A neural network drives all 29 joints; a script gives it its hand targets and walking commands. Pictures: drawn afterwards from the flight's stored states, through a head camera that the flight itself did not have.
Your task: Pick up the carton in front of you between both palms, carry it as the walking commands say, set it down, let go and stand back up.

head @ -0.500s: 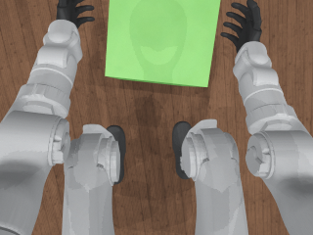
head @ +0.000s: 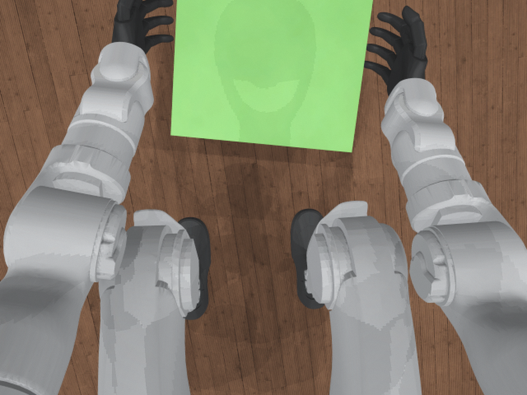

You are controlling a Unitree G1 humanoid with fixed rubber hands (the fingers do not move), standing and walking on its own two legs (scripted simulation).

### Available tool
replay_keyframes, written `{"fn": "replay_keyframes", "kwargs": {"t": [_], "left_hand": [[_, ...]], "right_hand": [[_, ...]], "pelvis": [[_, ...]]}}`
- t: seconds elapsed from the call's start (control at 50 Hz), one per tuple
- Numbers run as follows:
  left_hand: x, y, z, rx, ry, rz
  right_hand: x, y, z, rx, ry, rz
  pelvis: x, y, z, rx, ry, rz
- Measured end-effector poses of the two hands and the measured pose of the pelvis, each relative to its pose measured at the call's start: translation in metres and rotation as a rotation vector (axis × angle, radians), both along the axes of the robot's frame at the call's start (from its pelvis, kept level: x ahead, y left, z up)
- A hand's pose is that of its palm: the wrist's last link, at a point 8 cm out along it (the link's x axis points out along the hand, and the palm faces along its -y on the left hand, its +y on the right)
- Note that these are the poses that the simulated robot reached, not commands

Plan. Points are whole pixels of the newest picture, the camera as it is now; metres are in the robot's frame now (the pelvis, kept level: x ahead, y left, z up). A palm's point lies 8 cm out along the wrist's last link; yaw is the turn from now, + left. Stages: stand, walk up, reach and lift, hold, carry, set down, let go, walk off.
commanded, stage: reach and lift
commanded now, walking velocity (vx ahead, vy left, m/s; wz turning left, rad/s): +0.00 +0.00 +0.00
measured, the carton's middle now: (263, 75) +0.50 -0.02 -0.25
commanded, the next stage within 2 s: none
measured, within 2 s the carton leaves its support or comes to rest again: leaves its support in 0.40 s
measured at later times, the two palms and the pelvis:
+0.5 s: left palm (141, 33) +0.52 +0.13 -0.15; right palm (396, 61) +0.49 -0.17 -0.14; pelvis +0.00 +0.00 +0.00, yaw +1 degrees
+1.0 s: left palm out of the picture +0.48 +0.13 +0.06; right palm out of the picture +0.46 -0.17 +0.06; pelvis +0.01 +0.00 +0.12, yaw +1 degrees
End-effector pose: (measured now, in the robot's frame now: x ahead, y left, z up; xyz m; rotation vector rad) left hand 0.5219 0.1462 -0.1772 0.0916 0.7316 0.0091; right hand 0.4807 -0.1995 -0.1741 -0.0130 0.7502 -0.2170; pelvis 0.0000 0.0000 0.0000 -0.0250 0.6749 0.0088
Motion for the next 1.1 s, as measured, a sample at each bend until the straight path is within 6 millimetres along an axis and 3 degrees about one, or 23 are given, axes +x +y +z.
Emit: {"fn": "replay_keyframes", "kwargs": {"t": [0.14, 0.38, 0.46, 0.52, 0.6, 0.7, 0.8, 1.1], "left_hand": [[0.002, -0.023, 0.001, -0.019, -0.008, -0.014], [0.006, -0.022, 0.007, -0.003, 0.022, 0.006], [0.005, -0.020, 0.019, -0.014, -0.004, 0.017], [0.001, -0.020, 0.038, -0.027, -0.038, 0.026], [-0.008, -0.019, 0.080, -0.045, -0.074, 0.046], [-0.021, -0.018, 0.134, -0.060, -0.067, 0.077], [-0.029, -0.015, 0.177, -0.052, -0.050, 0.087], [-0.045, -0.012, 0.261, -0.067, -0.066, 0.102]], "right_hand": [[0.011, 0.021, 0.003, 0.010, -0.006, 0.037], [0.015, 0.024, 0.006, 0.021, 0.018, -0.025], [0.015, 0.026, 0.018, 0.029, -0.010, -0.027], [0.012, 0.026, 0.038, 0.037, -0.046, -0.034], [0.005, 0.027, 0.081, 0.047, -0.085, -0.042], [-0.005, 0.028, 0.134, 0.054, -0.080, -0.042], [-0.012, 0.031, 0.174, 0.053, -0.062, -0.031], [-0.022, 0.034, 0.258, 0.055, -0.077, -0.011]], "pelvis": [[-0.004, 0.001, 0.004, 0.001, 0.004, 0.000], [-0.004, 0.004, -0.003, -0.010, -0.022, 0.007], [-0.002, 0.004, -0.005, -0.006, -0.026, 0.010], [-0.001, 0.003, -0.003, -0.003, -0.030, 0.014], [-0.001, 0.003, 0.009, 0.000, -0.035, 0.014], [-0.001, 0.002, 0.038, 0.001, -0.016, 0.014], [0.000, 0.003, 0.069, 0.004, 0.017, 0.015], [0.016, 0.003, 0.144, 0.012, 0.032, 0.011]]}}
